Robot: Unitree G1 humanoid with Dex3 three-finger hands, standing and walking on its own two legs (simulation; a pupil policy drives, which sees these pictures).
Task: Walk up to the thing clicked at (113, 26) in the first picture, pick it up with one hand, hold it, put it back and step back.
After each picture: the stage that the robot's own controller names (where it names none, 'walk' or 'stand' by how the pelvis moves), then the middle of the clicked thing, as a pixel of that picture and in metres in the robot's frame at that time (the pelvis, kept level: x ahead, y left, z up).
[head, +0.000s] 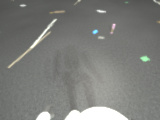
stand; (112, 28) +2.25 -0.54 -0.65
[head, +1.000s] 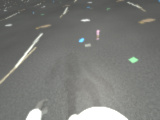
walk; (97, 35) +2.14 -0.03 -0.61
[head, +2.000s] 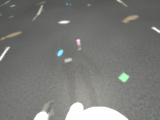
walk; (78, 44) +1.46 +0.38 -0.64
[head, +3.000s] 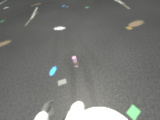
walk; (75, 61) +0.94 +0.37 -0.65
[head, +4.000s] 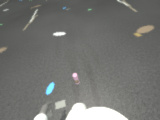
walk; (76, 78) +0.60 +0.30 -0.64
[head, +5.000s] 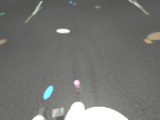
stand; (77, 85) +0.45 +0.22 -0.63
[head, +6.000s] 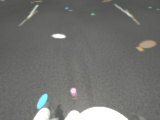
stand; (73, 93) +0.39 +0.20 -0.65
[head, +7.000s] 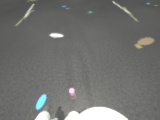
stand; (72, 93) +0.38 +0.22 -0.66
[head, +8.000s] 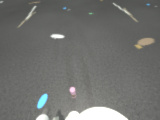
stand; (73, 92) +0.40 +0.22 -0.66
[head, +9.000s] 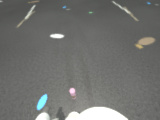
stand; (73, 93) +0.38 +0.22 -0.66
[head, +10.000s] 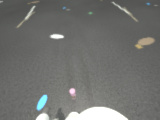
go down; (73, 94) +0.38 +0.22 -0.66
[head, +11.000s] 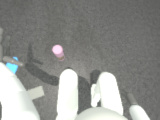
go down; (59, 54) +0.46 +0.25 -0.29
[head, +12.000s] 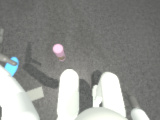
approach; (60, 53) +0.46 +0.26 -0.26
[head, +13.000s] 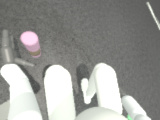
close in; (33, 47) +0.44 +0.30 -0.16
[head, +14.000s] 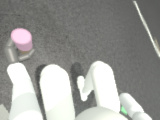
close; (25, 46) +0.44 +0.31 -0.16
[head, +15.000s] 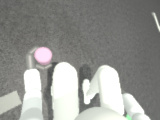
lift; (44, 59) +0.33 +0.27 -0.14
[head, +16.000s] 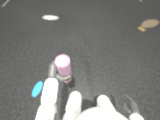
lift; (65, 71) +0.31 +0.18 +0.05
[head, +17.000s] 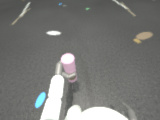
hold; (70, 70) +0.33 +0.15 +0.06
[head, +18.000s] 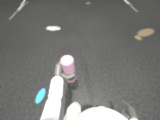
hold; (69, 71) +0.33 +0.16 +0.03
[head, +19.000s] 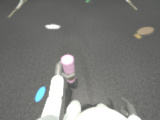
crouch; (69, 70) +0.34 +0.16 +0.01
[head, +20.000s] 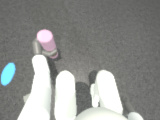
lower; (50, 47) +0.47 +0.24 -0.05
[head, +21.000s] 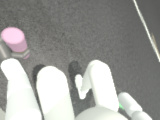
lower; (19, 47) +0.44 +0.31 -0.16
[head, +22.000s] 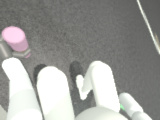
lower; (20, 46) +0.43 +0.31 -0.16
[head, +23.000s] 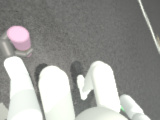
lower; (23, 45) +0.43 +0.31 -0.16
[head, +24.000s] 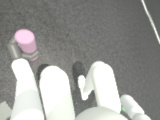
lower; (29, 48) +0.43 +0.29 -0.16
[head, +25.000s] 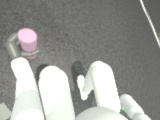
open; (29, 46) +0.44 +0.28 -0.16
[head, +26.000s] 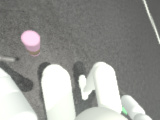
stand; (33, 46) +0.43 +0.29 -0.17
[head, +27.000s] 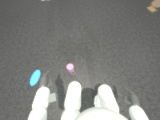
walk; (71, 69) +0.44 +0.21 -0.44
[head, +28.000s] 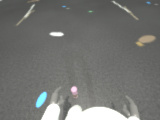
stand; (74, 92) +0.40 +0.19 -0.60
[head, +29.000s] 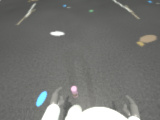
stand; (74, 92) +0.40 +0.19 -0.60
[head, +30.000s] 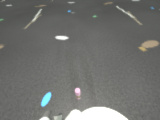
stand; (78, 93) +0.42 +0.17 -0.65
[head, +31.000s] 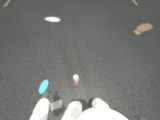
walk; (75, 79) +0.45 +0.14 -0.64
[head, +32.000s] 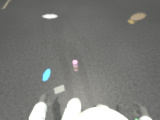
walk; (75, 65) +0.66 +0.23 -0.63
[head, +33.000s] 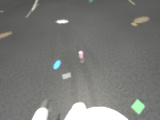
stand; (81, 57) +0.98 +0.24 -0.63
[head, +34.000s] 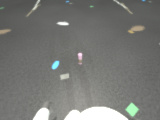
stand; (80, 59) +1.01 +0.20 -0.65
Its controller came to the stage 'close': yes
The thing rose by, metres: 0.68
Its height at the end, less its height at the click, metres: +0.00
